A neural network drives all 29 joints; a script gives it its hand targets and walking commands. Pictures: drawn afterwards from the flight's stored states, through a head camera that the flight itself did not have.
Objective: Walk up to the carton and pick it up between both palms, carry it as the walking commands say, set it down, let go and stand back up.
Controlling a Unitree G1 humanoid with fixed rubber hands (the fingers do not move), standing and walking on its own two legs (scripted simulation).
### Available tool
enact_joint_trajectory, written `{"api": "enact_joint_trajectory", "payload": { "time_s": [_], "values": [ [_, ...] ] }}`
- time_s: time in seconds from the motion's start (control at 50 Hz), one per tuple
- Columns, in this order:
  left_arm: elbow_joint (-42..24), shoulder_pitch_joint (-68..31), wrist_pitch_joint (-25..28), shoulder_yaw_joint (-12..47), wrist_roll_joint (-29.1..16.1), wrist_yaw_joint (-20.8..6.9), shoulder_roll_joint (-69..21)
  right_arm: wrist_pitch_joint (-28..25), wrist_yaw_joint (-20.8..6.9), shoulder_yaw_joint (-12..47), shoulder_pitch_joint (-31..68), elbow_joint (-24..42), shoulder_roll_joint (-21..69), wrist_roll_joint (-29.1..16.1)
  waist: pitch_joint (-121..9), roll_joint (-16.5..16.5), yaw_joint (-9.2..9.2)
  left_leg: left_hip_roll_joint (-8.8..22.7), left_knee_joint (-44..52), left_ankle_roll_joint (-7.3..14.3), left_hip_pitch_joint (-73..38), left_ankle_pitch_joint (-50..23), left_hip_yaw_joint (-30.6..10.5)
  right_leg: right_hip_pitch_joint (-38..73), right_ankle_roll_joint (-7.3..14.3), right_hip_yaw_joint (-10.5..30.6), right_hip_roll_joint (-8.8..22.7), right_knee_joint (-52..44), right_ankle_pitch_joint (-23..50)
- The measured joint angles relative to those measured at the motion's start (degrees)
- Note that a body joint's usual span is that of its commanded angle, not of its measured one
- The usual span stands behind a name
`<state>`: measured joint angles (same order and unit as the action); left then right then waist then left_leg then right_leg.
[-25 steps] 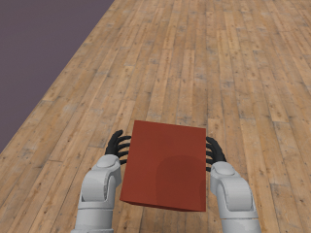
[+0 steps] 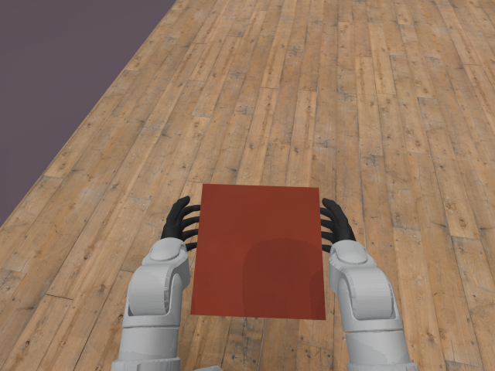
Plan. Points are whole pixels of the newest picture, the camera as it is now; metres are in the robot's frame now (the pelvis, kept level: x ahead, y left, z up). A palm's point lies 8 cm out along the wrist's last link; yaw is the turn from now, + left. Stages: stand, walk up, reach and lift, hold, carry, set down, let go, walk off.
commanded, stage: carry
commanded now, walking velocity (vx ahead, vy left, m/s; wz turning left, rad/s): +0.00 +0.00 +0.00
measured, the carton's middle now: (256, 259) +0.31 +0.01 -0.04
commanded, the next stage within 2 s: none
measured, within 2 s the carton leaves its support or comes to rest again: neither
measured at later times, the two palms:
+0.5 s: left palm (207, 135) +0.53 +0.11 +0.05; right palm (337, 133) +0.53 -0.15 +0.06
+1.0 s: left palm (223, 82) +0.74 +0.10 +0.04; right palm (329, 87) +0.72 -0.16 +0.03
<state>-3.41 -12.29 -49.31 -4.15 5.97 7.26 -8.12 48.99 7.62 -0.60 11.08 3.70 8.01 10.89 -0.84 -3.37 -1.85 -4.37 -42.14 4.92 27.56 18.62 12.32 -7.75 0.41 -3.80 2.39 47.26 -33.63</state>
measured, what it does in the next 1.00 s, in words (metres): walks ahead: right foot, then left foot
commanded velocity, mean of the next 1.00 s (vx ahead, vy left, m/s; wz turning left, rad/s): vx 0.00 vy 0.00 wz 0.00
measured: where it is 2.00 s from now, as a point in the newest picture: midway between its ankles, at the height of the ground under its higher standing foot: (258, 199)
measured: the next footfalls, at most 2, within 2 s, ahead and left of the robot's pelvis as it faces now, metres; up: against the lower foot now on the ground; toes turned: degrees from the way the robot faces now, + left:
right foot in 0.18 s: +0.17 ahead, -0.11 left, +0.00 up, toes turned -3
left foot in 0.40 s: +0.20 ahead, +0.09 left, +0.00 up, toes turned +3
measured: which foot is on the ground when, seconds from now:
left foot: down 0.00-0.22, up 0.24-0.38, down 0.40-0.58, up 0.60-0.70, down 0.72-0.90, up 0.92-1.00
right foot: down 0.00-0.00, up 0.02-0.16, down 0.18-0.46, up 0.48-0.56, down 0.58-0.80, up 0.82-0.88, down 0.90-1.00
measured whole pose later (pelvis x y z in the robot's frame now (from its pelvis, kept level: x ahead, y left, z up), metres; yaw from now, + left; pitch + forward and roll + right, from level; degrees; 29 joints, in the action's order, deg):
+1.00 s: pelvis +0.44 -0.02 +0.02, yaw +0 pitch +3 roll -1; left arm 9.6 -13.4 -43.4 -2.5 8.9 7.1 -8.5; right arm 43.8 6.2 -4.3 9.3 -6.6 7.6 11.1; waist -1.0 -1.1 0.0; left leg 1.3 -51.6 1.8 19.5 30.6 3.8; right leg -9.0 2.4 -10.1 0.3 35.1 -28.7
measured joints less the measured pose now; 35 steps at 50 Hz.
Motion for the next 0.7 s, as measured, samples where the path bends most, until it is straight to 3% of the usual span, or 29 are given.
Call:
{"api": "enact_joint_trajectory", "payload": {
  "time_s": [0.04, 0.08, 0.1, 0.14, 0.18, 0.2, 0.24, 0.28, 0.34, 0.42, 0.48, 0.52, 0.56, 0.58, 0.64, 0.7],
  "values": [
    [2.36, -0.29, 0.68, -2.33, -0.32, -0.75, -0.08, -0.35, 0.25, 0.62, 1.11, -3.25, 0.19, 0.49, -0.05, 0.79, 0.72, 0.49, -3.15, 1.81, -1.22, 5.56, 1.24, -9.58, -1.68, 4.04, -1.59, 22.20, -0.18],
    [4.41, 0.47, 1.51, -2.29, -0.42, -1.21, 0.06, -0.32, 0.36, 0.76, 0.26, -4.31, 0.06, 0.38, 0.05, 2.33, 1.71, 0.85, -2.92, 2.18, -3.87, 8.00, 1.58, -17.12, -0.52, 6.01, -3.16, 31.36, -5.03],
    [5.45, 0.85, 2.11, -1.77, -0.72, -1.06, 0.13, -0.40, 0.79, 0.68, -0.56, -4.31, -0.07, -0.09, 0.23, 3.03, 2.31, 0.91, -1.88, 1.91, -5.30, 8.51, 1.38, -20.15, 0.42, 6.17, -3.10, 29.90, -6.33],
    [5.62, 2.08, 2.89, -0.52, -1.71, -0.66, 0.32, -0.12, 1.99, 0.49, -2.35, -2.55, -0.31, -2.09, 1.51, 4.03, 3.30, 1.06, 0.73, 1.09, -8.72, 8.93, 1.00, -23.20, 1.65, 5.92, -1.97, 16.85, -2.65],
    [3.62, 3.34, 2.61, 0.92, -3.04, 0.24, 0.46, -0.13, 2.27, 0.41, -4.32, 0.11, -0.55, -3.37, 3.08, 4.36, 3.68, 1.55, 1.44, 0.27, -11.79, 9.57, 0.73, -22.89, 2.79, 5.42, -1.60, 0.61, 10.73],
    [3.58, 3.72, 2.85, 1.82, -2.69, 0.36, 0.45, -0.71, 1.92, 0.18, -5.24, 0.47, -0.67, -3.37, 3.47, 4.82, 4.08, 2.11, 0.58, -0.40, -12.96, 10.02, 0.03, -21.42, 3.00, 4.56, -1.72, -2.55, 18.26],
    [5.38, 3.41, 3.52, 2.90, -1.59, 0.36, 0.46, -1.68, 1.49, -0.77, -5.92, -0.52, -0.71, -3.51, 3.29, 5.58, 4.81, 3.51, -5.62, -2.82, -11.83, 9.99, -2.73, -17.91, 3.03, 2.48, -2.38, -4.04, 13.90],
    [6.83, 2.17, 3.40, 2.71, -0.84, 0.32, 0.28, -2.30, 1.31, -1.65, -5.41, -2.07, -0.67, -3.83, 3.36, 4.57, 5.05, 2.94, -12.92, -4.10, -9.37, 11.96, -7.09, -14.89, 2.86, 0.98, -2.46, -5.35, 11.66],
    [4.82, 2.16, 2.33, 3.09, -1.22, 1.06, 0.24, -1.62, 1.02, -2.33, -4.90, -1.01, -0.65, -4.80, 2.45, 2.65, 3.94, 3.08, -9.06, -4.64, -7.42, 11.68, -9.67, -11.38, 2.72, 0.26, -2.57, -8.75, 10.65],
    [7.29, 1.38, 3.93, 2.57, 1.49, 0.33, 0.19, -2.94, -0.78, -2.61, -1.92, -5.28, -0.31, -1.24, -0.79, 1.35, 2.05, 4.29, 6.06, -4.29, -9.44, 2.16, -8.92, -9.12, 2.25, 0.61, -2.82, -8.72, 8.48],
    [9.78, 0.43, 4.78, 0.60, 1.25, 0.47, 0.05, -3.88, -1.25, -2.81, 0.57, -9.46, 0.08, 0.53, -3.22, 1.36, 0.53, 4.70, 5.60, -3.21, -10.80, 4.88, -7.84, -12.16, 1.17, 0.86, -2.74, -1.68, 10.30],
    [9.94, 0.54, 5.44, -0.68, 1.09, 0.26, 0.09, -4.48, -1.44, -2.26, 1.76, -11.02, 0.31, 1.52, -4.20, 3.49, -0.42, 6.22, 5.43, -3.17, -12.35, 7.74, -6.95, -14.96, 1.42, -0.20, -3.71, 1.30, 5.44],
    [9.62, 0.48, 5.80, -1.24, 0.41, 0.06, 0.08, -4.80, -1.28, -1.46, 1.30, -10.41, 0.25, 2.02, -4.20, 4.97, -0.91, 6.92, 4.40, -3.68, -14.05, 9.78, -6.44, -15.30, 2.19, -1.39, -4.08, -4.91, 8.75],
    [8.96, 0.30, 5.29, -1.10, 0.17, 0.01, 0.01, -4.36, -0.92, -1.10, 0.57, -9.09, 0.10, 1.73, -3.76, 5.07, -0.67, 6.71, 1.80, -3.98, -14.06, 10.16, -6.73, -14.03, 2.77, -1.70, -3.68, -8.86, 15.76],
    [11.48, -1.18, 4.66, -0.26, 1.18, -0.46, -0.33, -3.60, -1.04, -1.94, -0.92, -8.64, -0.23, 1.89, -2.61, 5.45, 0.22, 6.05, -9.21, -4.24, -10.92, 11.29, -9.29, -9.61, 3.11, -3.10, -3.15, -8.56, 9.15],
    [13.66, -1.75, 3.48, 0.46, 1.88, -0.24, -0.44, -2.81, -1.32, -3.28, -1.37, -10.06, -0.29, 1.05, -1.61, 4.27, 1.20, 5.03, -0.57, -3.71, -11.50, 9.45, -9.46, -5.46, 2.48, -3.73, -2.45, -9.89, 7.17]
  ]
}}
